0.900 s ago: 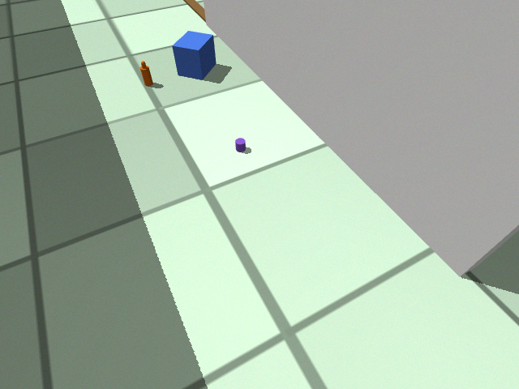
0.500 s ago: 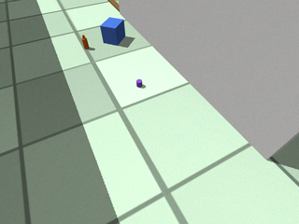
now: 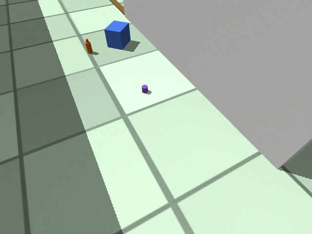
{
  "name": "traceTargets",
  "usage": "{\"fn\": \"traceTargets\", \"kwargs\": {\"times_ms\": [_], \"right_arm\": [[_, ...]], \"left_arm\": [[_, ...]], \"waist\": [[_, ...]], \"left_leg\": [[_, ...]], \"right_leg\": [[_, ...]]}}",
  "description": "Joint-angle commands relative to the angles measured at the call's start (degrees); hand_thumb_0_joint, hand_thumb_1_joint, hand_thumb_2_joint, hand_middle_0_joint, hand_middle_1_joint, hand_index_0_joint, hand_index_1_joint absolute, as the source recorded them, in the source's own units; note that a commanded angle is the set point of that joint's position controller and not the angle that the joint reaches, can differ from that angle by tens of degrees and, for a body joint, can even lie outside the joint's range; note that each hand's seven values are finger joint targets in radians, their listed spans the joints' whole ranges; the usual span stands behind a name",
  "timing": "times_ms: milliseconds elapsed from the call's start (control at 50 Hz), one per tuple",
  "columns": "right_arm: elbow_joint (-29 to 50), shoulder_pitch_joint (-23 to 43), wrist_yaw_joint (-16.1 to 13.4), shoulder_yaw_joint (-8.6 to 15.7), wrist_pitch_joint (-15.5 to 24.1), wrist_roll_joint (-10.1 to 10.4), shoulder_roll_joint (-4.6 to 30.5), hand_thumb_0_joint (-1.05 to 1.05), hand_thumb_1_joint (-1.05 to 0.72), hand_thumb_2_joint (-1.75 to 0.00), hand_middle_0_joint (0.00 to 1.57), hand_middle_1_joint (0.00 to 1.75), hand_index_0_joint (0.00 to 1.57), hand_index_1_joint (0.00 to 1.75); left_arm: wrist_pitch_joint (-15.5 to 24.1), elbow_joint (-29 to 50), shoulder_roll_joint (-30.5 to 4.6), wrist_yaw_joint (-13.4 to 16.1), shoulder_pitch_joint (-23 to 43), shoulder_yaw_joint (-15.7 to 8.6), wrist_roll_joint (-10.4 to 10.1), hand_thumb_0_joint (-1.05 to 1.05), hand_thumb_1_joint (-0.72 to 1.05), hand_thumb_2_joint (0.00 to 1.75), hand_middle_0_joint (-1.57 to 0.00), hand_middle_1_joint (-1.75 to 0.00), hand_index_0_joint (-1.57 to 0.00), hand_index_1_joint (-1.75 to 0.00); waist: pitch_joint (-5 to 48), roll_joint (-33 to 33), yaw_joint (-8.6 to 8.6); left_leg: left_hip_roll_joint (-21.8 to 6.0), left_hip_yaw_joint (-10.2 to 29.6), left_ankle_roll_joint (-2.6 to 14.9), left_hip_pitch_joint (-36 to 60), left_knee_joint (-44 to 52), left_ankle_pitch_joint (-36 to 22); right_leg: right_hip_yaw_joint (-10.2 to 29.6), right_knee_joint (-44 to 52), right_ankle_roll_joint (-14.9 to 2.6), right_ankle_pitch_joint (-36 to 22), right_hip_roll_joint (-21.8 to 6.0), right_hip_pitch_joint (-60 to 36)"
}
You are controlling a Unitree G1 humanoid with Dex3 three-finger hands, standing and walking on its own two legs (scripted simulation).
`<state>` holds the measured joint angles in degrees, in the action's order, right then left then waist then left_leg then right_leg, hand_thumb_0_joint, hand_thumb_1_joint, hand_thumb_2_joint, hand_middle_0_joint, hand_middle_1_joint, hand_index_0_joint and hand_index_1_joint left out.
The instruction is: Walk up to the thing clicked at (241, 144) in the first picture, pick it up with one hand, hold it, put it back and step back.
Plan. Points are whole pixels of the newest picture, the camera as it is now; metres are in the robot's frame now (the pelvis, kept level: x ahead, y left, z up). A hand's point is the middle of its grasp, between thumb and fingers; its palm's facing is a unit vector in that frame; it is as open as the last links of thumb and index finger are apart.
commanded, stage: stand
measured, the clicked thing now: (144, 89) +1.44 +0.11 -0.75
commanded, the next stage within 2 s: walk up in 0.22 s
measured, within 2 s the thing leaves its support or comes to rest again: neither
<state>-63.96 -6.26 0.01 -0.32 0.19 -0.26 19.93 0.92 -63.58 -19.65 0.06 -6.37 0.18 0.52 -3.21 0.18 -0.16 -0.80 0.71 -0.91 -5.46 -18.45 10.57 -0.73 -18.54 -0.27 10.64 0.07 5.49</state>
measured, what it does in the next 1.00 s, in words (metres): steps on the spot, turning left: left foot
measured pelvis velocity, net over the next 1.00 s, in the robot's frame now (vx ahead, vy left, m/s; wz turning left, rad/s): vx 0.01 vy -0.06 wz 0.80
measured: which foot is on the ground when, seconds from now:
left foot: down 0.00-0.42, up 0.44-0.74, down 0.76-1.00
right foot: down 0.00-0.76, up 0.78-1.00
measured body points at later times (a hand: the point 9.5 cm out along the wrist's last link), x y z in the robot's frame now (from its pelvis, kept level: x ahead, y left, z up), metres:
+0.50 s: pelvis -0.02 -0.05 -0.01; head +0.03 -0.04 +0.44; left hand +0.03 +0.30 -0.11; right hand +0.12 -0.34 -0.14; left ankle -0.02 +0.11 -0.72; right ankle -0.01 -0.15 -0.75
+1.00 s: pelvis +0.01 -0.06 -0.02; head +0.03 -0.02 +0.42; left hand -0.14 +0.24 -0.13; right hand +0.31 -0.19 -0.11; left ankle -0.04 +0.07 -0.75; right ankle +0.12 -0.14 -0.72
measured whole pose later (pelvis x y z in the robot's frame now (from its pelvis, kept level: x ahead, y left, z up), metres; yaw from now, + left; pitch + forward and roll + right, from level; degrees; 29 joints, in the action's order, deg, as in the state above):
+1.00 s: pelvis +0.01 -0.06 -0.02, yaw +46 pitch -2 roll +0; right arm -36.2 -14.9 1.2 3.3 -2.1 -2.4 22.4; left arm -1.8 -41.7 -23.3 -2.1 -11.6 -4.0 0.8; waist -8.1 -1.6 -0.7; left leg 4.2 8.5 0.0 -18.9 -34.7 13.4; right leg 0.6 -48.7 0.0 29.0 -1.8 22.4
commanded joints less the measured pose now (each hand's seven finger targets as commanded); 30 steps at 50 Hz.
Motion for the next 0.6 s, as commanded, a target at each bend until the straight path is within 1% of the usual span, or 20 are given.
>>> {"fn": "traceTargets", "kwargs": {"times_ms": [0,180,200,220,240,260,280,300,320,340,360,380,400,420,440,460,480,500,540,580], "right_arm": [[3.05,2.01,-0.62,2.42,1.55,-0.19,12.01,0.00,-0.90,-0.90,0.20,0.30,0.20,0.30],[3.30,1.63,-0.72,2.30,1.57,-0.21,11.97,0.00,-0.90,-0.90,0.20,0.30,0.20,0.30],[6.10,-4.25,-0.39,4.30,0.55,0.24,15.21,0.00,-0.90,-0.90,0.20,0.30,0.20,0.30],[6.93,-5.31,-0.67,5.04,0.34,0.20,16.55,0.00,-0.90,-0.90,0.20,0.30,0.20,0.30],[8.23,-5.40,-0.67,5.80,0.38,0.00,17.75,0.00,-0.90,-0.90,0.20,0.30,0.20,0.30],[9.95,-5.87,-0.87,6.92,0.31,-0.27,19.19,0.00,-0.90,-0.90,0.20,0.30,0.20,0.30],[11.52,-4.96,-1.34,7.84,0.14,-0.92,19.88,0.00,-0.90,-0.90,0.20,0.30,0.20,0.30],[13.03,-3.03,-1.74,8.27,0.01,-1.24,19.83,0.00,-0.90,-0.90,0.20,0.30,0.20,0.30],[14.55,-0.93,-2.15,8.41,-0.02,-1.31,19.10,0.00,-0.90,-0.90,0.20,0.30,0.20,0.30],[15.53,-1.13,-2.13,7.93,-0.05,-1.39,17.32,0.00,-0.90,-0.90,0.20,0.30,0.20,0.30],[16.63,0.31,-1.89,7.34,-0.09,-1.09,15.38,0.00,-0.90,-0.90,0.20,0.30,0.20,0.30],[18.09,1.25,-1.31,6.36,-0.23,-0.89,12.35,0.00,-0.90,-0.90,0.20,0.30,0.20,0.30],[19.37,-0.82,-0.94,5.29,-0.45,-0.45,8.93,0.00,-0.90,-0.90,0.20,0.30,0.20,0.30],[19.27,-5.70,-1.26,5.70,-0.79,-1.61,10.33,0.00,-0.90,-0.90,0.20,0.30,0.20,0.30],[19.57,-5.28,-1.00,6.85,-1.35,-1.85,13.28,0.00,-0.90,-0.90,0.20,0.30,0.20,0.30],[19.52,-5.03,-0.22,7.43,-1.67,-1.88,14.20,0.00,-0.90,-0.90,0.20,0.30,0.20,0.30],[19.28,-6.57,0.79,7.51,-1.82,-2.05,13.49,0.00,-0.90,-0.90,0.20,0.30,0.20,0.30],[19.46,-8.10,1.72,6.98,-1.76,-2.04,12.21,0.00,-0.90,-0.90,0.20,0.30,0.20,0.30],[20.05,-9.38,2.88,6.30,-1.44,-1.49,11.59,0.00,-0.90,-0.90,0.20,0.30,0.20,0.30],[22.34,-6.52,3.35,6.01,-1.42,-1.50,10.90,0.00,-0.90,-0.90,0.20,0.30,0.20,0.30]], "left_arm": [[0.94,3.30,-12.22,0.41,1.86,-2.43,-0.16,0.00,0.90,0.90,-0.20,-0.30,-0.20,-0.30],[1.01,3.46,-12.64,0.49,1.87,-2.45,-0.07,0.00,0.90,0.90,-0.20,-0.30,-0.20,-0.30],[-0.57,7.34,-17.21,-0.24,7.01,-6.97,-0.29,0.00,0.90,0.90,-0.20,-0.30,-0.20,-0.30],[-1.51,8.87,-16.30,-0.22,6.77,-7.07,-0.09,0.00,0.90,0.90,-0.20,-0.30,-0.20,-0.30],[-2.10,10.17,-14.01,-0.25,4.30,-6.93,-0.21,0.00,0.90,0.90,-0.20,-0.30,-0.20,-0.30],[-2.44,10.99,-12.45,-0.47,3.24,-6.93,-0.14,0.00,0.90,0.90,-0.20,-0.30,-0.20,-0.30],[-2.94,12.53,-11.42,-0.92,3.04,-7.32,-0.01,0.00,0.90,0.90,-0.20,-0.30,-0.20,-0.30],[-3.09,13.85,-11.69,-1.32,2.72,-7.47,0.10,0.00,0.90,0.90,-0.20,-0.30,-0.20,-0.30],[-3.05,14.35,-11.62,-1.46,1.24,-7.41,0.11,0.00,0.90,0.90,-0.20,-0.30,-0.20,-0.30],[-2.73,15.09,-11.39,-1.43,1.46,-7.37,0.00,0.00,0.90,0.90,-0.20,-0.30,-0.20,-0.30],[-2.38,15.19,-11.12,-1.20,-0.54,-7.43,0.05,0.00,0.90,0.90,-0.20,-0.30,-0.20,-0.30],[-2.06,14.76,-13.14,-0.94,-3.05,-8.21,0.71,0.00,0.90,0.90,-0.20,-0.30,-0.20,-0.30],[-1.87,15.38,-17.26,-0.67,-3.72,-9.07,1.89,0.00,0.90,0.90,-0.20,-0.30,-0.20,-0.30],[-2.18,18.68,-18.63,-0.74,3.37,-9.39,2.27,0.00,0.90,0.90,-0.20,-0.30,-0.20,-0.30],[-1.96,20.46,-18.29,-1.11,6.27,-9.29,2.20,0.00,0.90,0.90,-0.20,-0.30,-0.20,-0.30],[-1.44,21.42,-15.70,-1.15,7.96,-8.55,2.35,0.00,0.90,0.90,-0.20,-0.30,-0.20,-0.30],[-1.22,21.22,-13.51,-1.08,8.22,-7.66,2.01,0.00,0.90,0.90,-0.20,-0.30,-0.20,-0.30],[-1.06,21.14,-13.05,-1.08,8.11,-7.54,2.02,0.00,0.90,0.90,-0.20,-0.30,-0.20,-0.30],[-0.74,21.17,-13.91,-1.46,4.18,-7.91,2.19,0.00,0.90,0.90,-0.20,-0.30,-0.20,-0.30],[-0.92,22.04,-15.06,-1.92,0.46,-8.25,2.07,0.00,0.90,0.90,-0.20,-0.30,-0.20,-0.30]], "waist": [[3.61,0.39,0.00],[5.12,0.01,0.19],[-0.68,-2.45,-0.30],[-1.23,-0.36,0.35],[0.57,3.52,-0.55],[3.51,7.47,-0.11],[4.41,11.62,-0.77],[5.27,12.19,-1.62],[5.55,12.08,-2.80],[7.03,8.91,-3.02],[7.81,6.01,-5.28],[9.18,-0.65,-6.89],[7.88,-13.86,-6.56],[8.09,-14.80,-3.42],[6.04,-11.44,-2.35],[2.14,-8.05,-1.08],[0.61,-5.87,0.06],[0.77,-8.04,0.43],[2.54,-10.84,-0.96],[2.34,-10.97,-3.40]], "left_leg": [[-6.12,4.96,1.99,-0.68,2.83,-6.89],[-6.50,4.74,2.11,0.74,2.41,-8.92],[-5.30,12.02,4.42,-12.77,-1.33,-21.62],[-7.28,15.60,5.90,-13.32,-0.42,-22.47],[-9.96,19.65,9.07,-9.00,-0.33,-25.31],[-12.46,25.49,12.22,-6.44,0.11,-26.49],[-15.09,33.00,13.45,-7.46,2.49,-22.40],[-14.88,33.79,13.63,-6.62,2.72,-18.18],[-13.88,31.67,12.49,-4.26,1.14,-18.02],[-10.57,28.13,10.68,-3.31,-2.11,-19.17],[-6.85,23.40,8.14,-7.92,-5.33,-15.91],[-0.81,17.02,5.45,-16.00,-11.03,-8.30],[7.13,7.48,1.90,-28.44,-20.45,9.10],[3.24,4.56,0.68,-30.45,-28.29,18.02],[0.44,3.29,0.28,-25.88,-36.30,19.49],[-1.40,3.81,0.45,-24.62,-38.88,16.68],[-1.80,3.93,0.91,-24.46,-38.64,12.43],[-1.62,2.54,1.51,-24.63,-36.98,9.04],[-0.92,-1.23,1.62,-25.04,-30.77,7.02],[-0.50,-3.17,1.95,-21.78,-25.64,7.31]], "right_leg": [[5.98,3.21,-1.49,-7.71,-7.53,-0.48],[6.13,2.72,-1.46,-9.97,-7.76,-1.03],[-1.94,-8.14,-1.16,-5.37,-3.46,-4.70],[-1.31,-10.62,-1.61,-0.53,-1.82,-2.35],[-1.21,-14.23,-1.25,2.12,-0.88,2.18],[-0.54,-18.23,-0.91,8.46,0.96,4.71],[4.40,-20.55,-1.22,18.24,1.21,5.52],[7.94,-22.95,-2.15,20.74,0.43,7.61],[8.50,-21.76,-2.87,19.13,-0.59,9.78],[7.19,-16.31,-2.94,15.72,0.01,8.06],[6.08,-7.22,-2.87,10.05,-0.21,1.73],[8.64,1.16,-3.25,6.13,-3.73,-7.84],[17.97,3.90,-6.15,-2.91,-15.50,-15.39],[20.69,4.56,-12.82,-2.17,-24.57,-9.84],[22.72,6.04,-17.66,1.61,-29.47,0.13],[19.19,5.07,-17.13,-1.53,-26.27,3.09],[11.81,2.59,-13.57,-4.45,-20.00,3.03],[6.35,0.81,-10.87,-7.14,-15.95,1.35],[0.86,-2.94,-9.47,-18.38,-14.26,-5.80],[-0.96,-3.82,-9.46,-17.12,-15.35,-4.88]]}}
